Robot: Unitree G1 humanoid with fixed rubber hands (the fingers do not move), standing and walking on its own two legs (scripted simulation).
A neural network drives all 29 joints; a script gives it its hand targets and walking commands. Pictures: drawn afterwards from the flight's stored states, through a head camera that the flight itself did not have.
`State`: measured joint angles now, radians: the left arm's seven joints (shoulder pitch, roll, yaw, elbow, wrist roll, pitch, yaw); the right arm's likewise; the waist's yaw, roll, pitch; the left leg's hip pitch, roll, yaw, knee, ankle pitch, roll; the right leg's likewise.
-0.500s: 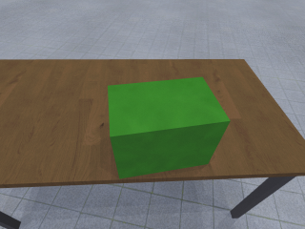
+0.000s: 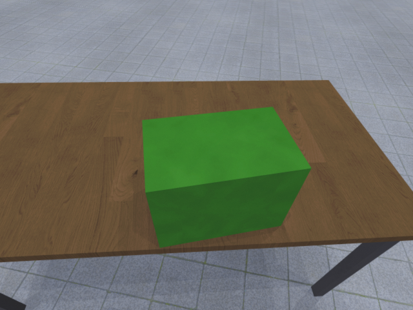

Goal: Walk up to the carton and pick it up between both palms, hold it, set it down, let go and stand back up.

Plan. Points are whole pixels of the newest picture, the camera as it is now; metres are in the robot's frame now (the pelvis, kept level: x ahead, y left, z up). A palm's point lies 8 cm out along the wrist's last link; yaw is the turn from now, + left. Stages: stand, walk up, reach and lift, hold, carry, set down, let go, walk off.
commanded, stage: stand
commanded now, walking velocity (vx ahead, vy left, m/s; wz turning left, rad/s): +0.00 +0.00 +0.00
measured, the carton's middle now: (216, 176) +0.40 -0.02 +0.02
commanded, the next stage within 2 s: none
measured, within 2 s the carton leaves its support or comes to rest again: neither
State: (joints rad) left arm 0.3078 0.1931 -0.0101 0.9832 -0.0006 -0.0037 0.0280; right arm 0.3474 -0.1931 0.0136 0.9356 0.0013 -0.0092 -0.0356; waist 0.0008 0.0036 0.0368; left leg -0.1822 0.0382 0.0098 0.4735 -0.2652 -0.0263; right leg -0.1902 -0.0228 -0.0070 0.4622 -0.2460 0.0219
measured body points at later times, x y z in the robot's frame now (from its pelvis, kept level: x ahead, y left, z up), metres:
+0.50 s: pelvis +0.00 +0.00 +0.00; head +0.01 +0.00 +0.45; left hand +0.01 +0.23 -0.15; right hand +0.00 -0.23 -0.15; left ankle -0.01 +0.13 -0.74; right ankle +0.00 -0.13 -0.74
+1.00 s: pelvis +0.00 +0.00 +0.00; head +0.01 +0.00 +0.45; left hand +0.00 +0.23 -0.15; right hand +0.00 -0.23 -0.15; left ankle -0.01 +0.13 -0.74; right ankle +0.00 -0.13 -0.74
